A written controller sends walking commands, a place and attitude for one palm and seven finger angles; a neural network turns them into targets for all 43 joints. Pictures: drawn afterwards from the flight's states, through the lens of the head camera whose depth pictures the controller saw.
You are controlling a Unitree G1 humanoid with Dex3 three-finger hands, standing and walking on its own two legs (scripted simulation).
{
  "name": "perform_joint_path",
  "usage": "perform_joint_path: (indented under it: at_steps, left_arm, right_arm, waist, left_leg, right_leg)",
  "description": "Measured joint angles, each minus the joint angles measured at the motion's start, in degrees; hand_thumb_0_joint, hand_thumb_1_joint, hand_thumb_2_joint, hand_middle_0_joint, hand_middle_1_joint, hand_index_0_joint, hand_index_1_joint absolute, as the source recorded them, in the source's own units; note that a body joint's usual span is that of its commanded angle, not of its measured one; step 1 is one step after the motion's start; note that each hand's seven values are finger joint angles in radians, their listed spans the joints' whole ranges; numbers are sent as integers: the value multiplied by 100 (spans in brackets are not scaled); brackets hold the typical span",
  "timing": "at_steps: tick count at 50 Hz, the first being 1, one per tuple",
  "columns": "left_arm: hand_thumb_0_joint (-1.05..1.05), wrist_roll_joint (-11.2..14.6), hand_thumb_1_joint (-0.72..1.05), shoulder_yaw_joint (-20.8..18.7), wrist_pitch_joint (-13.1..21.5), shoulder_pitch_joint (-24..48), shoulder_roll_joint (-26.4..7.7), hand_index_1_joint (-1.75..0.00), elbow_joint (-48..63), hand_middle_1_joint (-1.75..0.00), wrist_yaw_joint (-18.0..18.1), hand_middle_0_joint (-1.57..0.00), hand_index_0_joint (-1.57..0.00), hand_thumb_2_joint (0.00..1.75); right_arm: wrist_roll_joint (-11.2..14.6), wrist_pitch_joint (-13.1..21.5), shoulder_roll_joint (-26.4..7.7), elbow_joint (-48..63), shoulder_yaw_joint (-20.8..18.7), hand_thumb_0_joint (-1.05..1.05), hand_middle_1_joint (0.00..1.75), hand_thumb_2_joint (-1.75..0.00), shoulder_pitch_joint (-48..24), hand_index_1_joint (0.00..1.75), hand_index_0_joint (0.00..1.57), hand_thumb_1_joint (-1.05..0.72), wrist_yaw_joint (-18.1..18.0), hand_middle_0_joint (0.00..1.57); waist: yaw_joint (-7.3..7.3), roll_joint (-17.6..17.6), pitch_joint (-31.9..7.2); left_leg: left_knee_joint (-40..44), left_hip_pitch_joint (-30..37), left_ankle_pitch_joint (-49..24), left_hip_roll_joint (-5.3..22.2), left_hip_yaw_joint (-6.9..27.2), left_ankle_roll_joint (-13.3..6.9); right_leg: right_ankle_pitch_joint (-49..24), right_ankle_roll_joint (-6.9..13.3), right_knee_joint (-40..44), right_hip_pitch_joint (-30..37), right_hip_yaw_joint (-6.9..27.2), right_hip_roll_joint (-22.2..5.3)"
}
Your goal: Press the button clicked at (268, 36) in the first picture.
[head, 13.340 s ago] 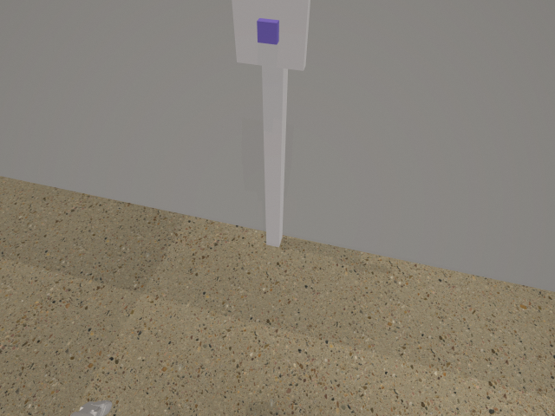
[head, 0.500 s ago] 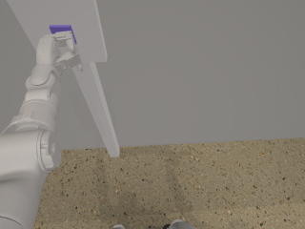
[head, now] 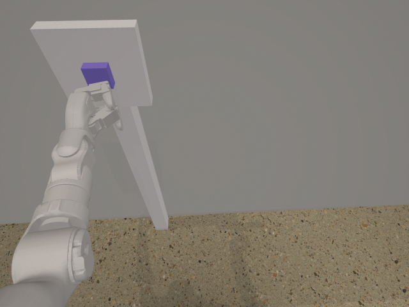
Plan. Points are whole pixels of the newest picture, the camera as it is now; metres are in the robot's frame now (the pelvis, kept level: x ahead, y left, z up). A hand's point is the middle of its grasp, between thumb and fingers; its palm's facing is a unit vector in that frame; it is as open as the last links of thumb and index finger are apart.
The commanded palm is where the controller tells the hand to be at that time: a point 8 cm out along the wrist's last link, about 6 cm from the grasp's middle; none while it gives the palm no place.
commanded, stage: pull the fist back off the button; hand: left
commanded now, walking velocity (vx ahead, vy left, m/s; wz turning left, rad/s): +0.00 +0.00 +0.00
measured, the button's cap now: (99, 75) +0.52 +0.21 +0.18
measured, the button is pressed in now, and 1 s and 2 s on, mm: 0 0 0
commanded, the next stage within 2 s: draw the hand back to the body in 0.38 s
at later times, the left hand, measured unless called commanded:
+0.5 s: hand (102, 137) +0.38 +0.17 +0.15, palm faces +0.05 -1.00 +0.00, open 3.1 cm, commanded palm +0.35 +0.22 +0.15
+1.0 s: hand (71, 179) +0.28 +0.19 +0.17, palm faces +0.07 -1.00 -0.03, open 3.1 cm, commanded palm +0.25 +0.24 +0.17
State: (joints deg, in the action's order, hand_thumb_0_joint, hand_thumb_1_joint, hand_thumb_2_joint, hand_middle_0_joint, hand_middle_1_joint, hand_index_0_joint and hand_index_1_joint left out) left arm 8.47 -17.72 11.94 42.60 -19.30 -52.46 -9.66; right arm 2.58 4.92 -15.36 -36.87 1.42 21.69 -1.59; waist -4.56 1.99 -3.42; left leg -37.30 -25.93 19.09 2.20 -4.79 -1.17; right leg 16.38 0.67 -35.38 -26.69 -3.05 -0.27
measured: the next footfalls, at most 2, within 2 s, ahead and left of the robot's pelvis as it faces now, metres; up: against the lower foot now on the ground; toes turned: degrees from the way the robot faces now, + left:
none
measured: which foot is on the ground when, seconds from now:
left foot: down 0.00-1.00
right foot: down 0.00-1.00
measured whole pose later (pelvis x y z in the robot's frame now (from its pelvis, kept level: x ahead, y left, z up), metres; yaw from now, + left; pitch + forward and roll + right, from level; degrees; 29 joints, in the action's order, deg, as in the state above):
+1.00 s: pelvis +0.00 -0.01 +0.01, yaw +2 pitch -3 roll +0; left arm 15.0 -13.5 -6.5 4.5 -15.0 -2.1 -12.5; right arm 3.8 6.7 -14.6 -35.5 3.1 12.2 -5.1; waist 2.0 3.4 -1.5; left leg -28.6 -10.0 15.6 1.2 -2.9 -0.3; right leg 14.7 1.3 -28.2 -10.6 -4.9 -0.7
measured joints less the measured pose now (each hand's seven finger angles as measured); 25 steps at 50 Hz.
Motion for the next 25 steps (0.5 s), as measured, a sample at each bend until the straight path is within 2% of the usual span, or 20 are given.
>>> perform_joint_path:
  at_steps: [7, 11, 16, 20, 25]
  left_arm:
    - [1, 176, 89, 216, -427, -1000, 368, -150, 1371, -150, 34, -130, -130, 90]
    - [2, 189, 89, 353, -745, -1405, 462, -150, 1942, -150, 67, -130, -130, 90]
    - [2, 280, 90, 485, -975, -1804, 529, -150, 2546, -150, 44, -130, -130, 90]
    - [2, 313, 90, 601, -1120, -1969, 560, -150, 2838, -150, 2, -130, -130, 90]
    - [2, 338, 90, 666, -1294, -1966, 550, -150, 2872, -150, -5, -130, -130, 90]
  right_arm:
    - [56, -58, 36, 91, -20, 1, 30, -89, -260, 30, 20, -90, -13, 20]
    - [70, -86, 45, 152, -6, 1, 30, -89, -479, 30, 20, -90, -60, 20]
    - [82, -77, 59, 196, 15, 1, 30, -89, -744, 30, 20, -90, -123, 20]
    - [89, -70, 59, 204, 41, 1, 30, -89, -906, 30, 20, -90, -163, 20]
    - [97, -110, 77, 197, 92, 1, 30, -89, -1032, 30, 20, -90, -213, 20]
  waist:
    - [230, 39, -6]
    - [339, 48, 28]
    - [467, 41, 68]
    - [535, 44, 79]
    - [552, 37, 85]
  left_leg:
    - [265, 485, 12, -25, -4, 21]
    - [369, 688, 1, -45, 51, 38]
    - [483, 898, -30, -65, 115, 60]
    - [525, 1001, -52, -81, 181, 75]
    - [546, 1062, -88, -94, 237, 87]
  right_leg:
    - [54, -3, 197, 457, 4, -7]
    - [77, 8, 282, 675, -50, -20]
    - [88, 22, 372, 902, -114, -34]
    - [94, 33, 412, 1033, -180, -48]
    - [85, 48, 427, 1112, -235, -60]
